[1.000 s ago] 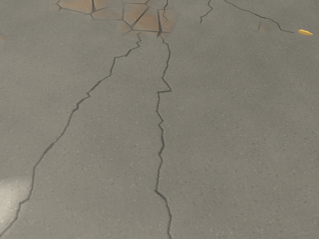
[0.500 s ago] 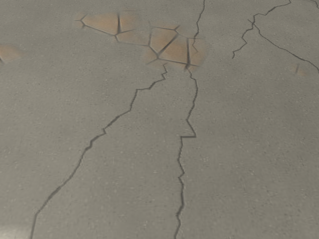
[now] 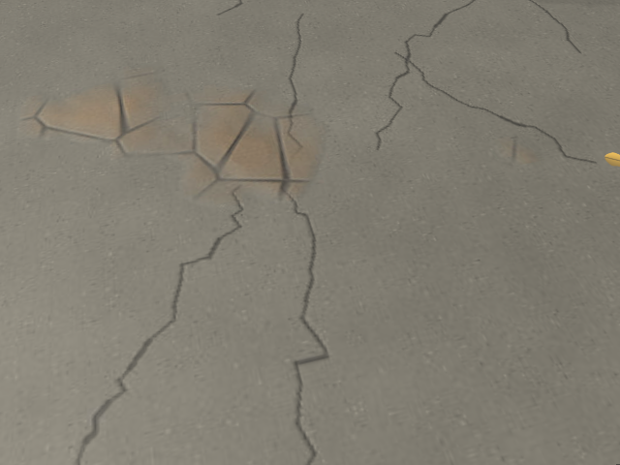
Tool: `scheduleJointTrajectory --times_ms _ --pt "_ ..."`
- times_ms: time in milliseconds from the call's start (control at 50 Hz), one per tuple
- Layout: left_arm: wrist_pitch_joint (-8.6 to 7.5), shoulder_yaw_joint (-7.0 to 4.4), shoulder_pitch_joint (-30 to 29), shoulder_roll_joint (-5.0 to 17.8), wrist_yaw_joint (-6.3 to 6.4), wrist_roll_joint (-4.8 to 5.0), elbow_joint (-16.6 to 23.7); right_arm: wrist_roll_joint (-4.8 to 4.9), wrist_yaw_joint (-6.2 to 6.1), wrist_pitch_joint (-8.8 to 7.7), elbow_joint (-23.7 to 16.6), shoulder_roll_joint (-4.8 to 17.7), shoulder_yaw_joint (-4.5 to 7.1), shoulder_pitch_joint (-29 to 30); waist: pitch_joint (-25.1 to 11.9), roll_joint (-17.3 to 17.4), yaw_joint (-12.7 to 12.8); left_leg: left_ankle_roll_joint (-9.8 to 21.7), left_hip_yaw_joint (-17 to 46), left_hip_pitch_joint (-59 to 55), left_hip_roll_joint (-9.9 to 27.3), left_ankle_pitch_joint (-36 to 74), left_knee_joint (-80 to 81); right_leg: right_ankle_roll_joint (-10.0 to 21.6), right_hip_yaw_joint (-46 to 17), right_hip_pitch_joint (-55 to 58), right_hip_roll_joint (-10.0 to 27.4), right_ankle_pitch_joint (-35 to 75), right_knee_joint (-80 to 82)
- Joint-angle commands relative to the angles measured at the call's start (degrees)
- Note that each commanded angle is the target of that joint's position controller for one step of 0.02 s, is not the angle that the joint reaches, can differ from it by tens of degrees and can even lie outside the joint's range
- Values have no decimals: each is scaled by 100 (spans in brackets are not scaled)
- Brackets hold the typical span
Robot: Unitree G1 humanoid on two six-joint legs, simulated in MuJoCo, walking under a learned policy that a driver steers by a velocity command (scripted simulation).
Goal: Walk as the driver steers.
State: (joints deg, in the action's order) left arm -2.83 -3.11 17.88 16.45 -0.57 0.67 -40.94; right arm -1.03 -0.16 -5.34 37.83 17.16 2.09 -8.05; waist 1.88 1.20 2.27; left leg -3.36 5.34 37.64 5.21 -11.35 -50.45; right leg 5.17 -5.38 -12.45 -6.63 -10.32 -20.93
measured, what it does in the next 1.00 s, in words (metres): walks ahead, turning right: left foot, then right foot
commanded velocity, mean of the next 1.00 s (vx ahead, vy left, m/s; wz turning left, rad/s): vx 0.50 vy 0.00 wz -0.43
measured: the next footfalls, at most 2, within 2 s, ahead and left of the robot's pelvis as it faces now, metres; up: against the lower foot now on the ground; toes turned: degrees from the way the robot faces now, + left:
left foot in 0.20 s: +0.30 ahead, +0.15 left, +0.00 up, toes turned -11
right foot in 0.70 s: +0.49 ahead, -0.19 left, +0.00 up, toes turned -26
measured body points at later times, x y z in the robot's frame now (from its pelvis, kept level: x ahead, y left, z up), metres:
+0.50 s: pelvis +0.27 +0.04 +0.00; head +0.30 +0.04 +0.45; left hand +0.53 +0.24 -0.09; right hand +0.23 -0.25 -0.11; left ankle +0.26 +0.16 -0.74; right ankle +0.33 -0.14 -0.67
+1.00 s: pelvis +0.51 -0.11 +0.00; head +0.53 -0.13 +0.45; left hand +0.69 +0.11 -0.11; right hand +0.54 -0.42 -0.10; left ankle +0.70 +0.00 -0.67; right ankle +0.46 -0.17 -0.74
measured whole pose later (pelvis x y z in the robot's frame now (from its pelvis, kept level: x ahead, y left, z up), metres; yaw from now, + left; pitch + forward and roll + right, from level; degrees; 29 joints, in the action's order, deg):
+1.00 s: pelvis +0.51 -0.11 +0.00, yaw -26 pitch +1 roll -1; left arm -3.8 -3.2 19.3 15.2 -1.1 0.1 -42.5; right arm 0.1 0.4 -4.1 44.6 17.6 2.8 -8.2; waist 1.3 2.4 2.4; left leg -2.0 2.2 38.8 8.0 -6.7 -51.7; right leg 4.4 0.9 -6.8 -4.6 -10.3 -15.8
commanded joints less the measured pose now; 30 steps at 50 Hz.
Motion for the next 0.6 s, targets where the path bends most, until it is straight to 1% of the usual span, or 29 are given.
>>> scheduleJointTrajectory --times_ms 20,60,100,140,160,180,200,220,240,260,280,300,320,340,360,400,440,480,540,560,600 --pt "-38 -296 -134 1019 111 60 380 21 6 -61 -363 263 42 369 -263 -542 30 -147 -300 -889 -351 1259 1197 820 -804 -616 1050 1090 659" --pt "16 -308 101 1037 131 82 298 101 50 -104 -424 333 65 671 -303 -605 169 -147 -248 -1078 -506 1549 1678 736 -1046 -428 1126 734 516" --pt "57 -306 219 993 142 106 257 144 88 -148 -458 484 130 754 -324 -665 157 -65 -84 -1163 -537 1372 2047 647 -1434 -62 1264 398 223" --pt "81 -315 170 977 150 80 271 169 108 -196 -432 637 218 589 -332 -807 0 110 -20 -1408 -526 945 2216 526 -1797 191 1400 286 -122" --pt "93 -303 81 912 147 70 302 171 101 -222 -353 688 269 288 -382 -855 -194 242 -83 -1810 -524 861 2393 428 -1848 170 1340 299 -368" --pt "83 -242 67 722 134 44 341 125 67 -246 -261 820 349 -179 -645 -812 -437 429 -50 -2586 -368 783 2505 253 -1698 9 1105 388 -902" --pt "53 -108 99 350 106 -28 440 23 13 -262 -215 1117 438 -949 -1343 -224 -762 798 816 -3885 562 356 2472 36 -1223 -552 749 -215 -2390" --pt "-7 3 836 41 100 110 649 -47 31 -168 -1 1598 562 -1433 -1994 1719 -453 1724 3435 -5549 1790 -1005 3004 -308 -402 -2478 19 -2302 -4233" --pt "-11 -91 811 613 119 162 515 84 66 -141 -45 1124 477 -1398 -1681 1348 -582 1724 4068 -5427 1898 -2255 3295 -399 -488 -3234 474 -2261 -5072" --pt "20 -189 242 929 120 129 552 104 42 -113 -89 799 387 -1196 -1002 780 -742 1485 3185 -4846 1644 -2122 3346 -440 -421 -3423 657 -1721 -5338" --pt "50 -201 -72 900 129 68 614 55 32 -81 -106 685 334 -947 -640 398 -684 1339 2407 -4254 1398 -1313 3372 -480 -256 -3289 836 -1311 -5294" --pt "50 -216 -273 842 109 22 690 38 25 -59 -62 549 290 -775 -340 359 -607 1307 1841 -3791 1174 -619 3480 -503 -246 -3206 975 -1031 -5051" --pt "69 -226 -271 757 70 55 726 7 8 -63 -30 471 257 -691 -237 525 -483 1254 1400 -3466 1025 -193 3606 -509 -220 -2973 1117 -858 -4899" --pt "98 -217 -237 662 43 95 732 16 4 -79 11 424 251 -652 -194 623 -429 1254 1088 -3293 927 15 3741 -522 -143 -2835 1180 -779 -4775" --pt "131 -200 -238 554 29 108 740 44 5 -96 63 421 256 -646 -169 631 -398 1296 834 -3210 903 213 3844 -543 -71 -2809 1206 -744 -4670" --pt "175 -164 -426 420 16 72 831 63 4 -126 180 565 310 -672 -72 486 -383 1405 476 -3160 978 638 4020 -606 -27 -2957 1264 -537 -4338" --pt "182 -136 -618 358 0 48 889 48 -5 -115 288 691 355 -692 -50 350 -400 1451 123 -3283 1036 1076 4085 -666 -13 -3099 1306 -151 -3896" --pt "155 -114 -818 319 -55 56 904 57 -16 -83 367 759 369 -654 -32 301 -449 1368 -333 -3379 949 1372 4093 -656 94 -3015 1299 438 -3288" --pt "92 -62 -1368 211 -164 58 1016 97 -40 -24 514 874 386 -779 116 235 -650 1221 -873 -3470 870 1538 4077 -556 401 -2728 1204 1097 -2348" --pt "78 -40 -1548 163 -195 58 1071 127 -35 -5 589 904 390 -906 166 200 -720 1209 -942 -3520 894 1558 4075 -505 478 -2620 1160 1100 -2106" --pt "59 -27 -1782 146 -243 76 1182 197 -4 44 734 982 407 -1106 274 196 -750 1199 -1006 -3751 1016 1774 4031 -362 580 -2487 1058 862 -1735"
